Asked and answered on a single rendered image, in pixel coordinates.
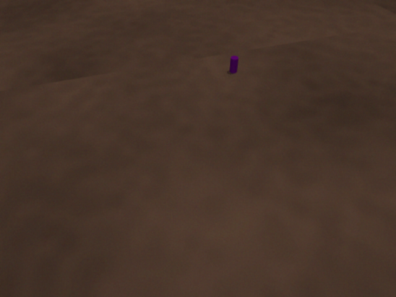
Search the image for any can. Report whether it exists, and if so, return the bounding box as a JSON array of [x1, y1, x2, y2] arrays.
[[230, 56, 238, 73]]

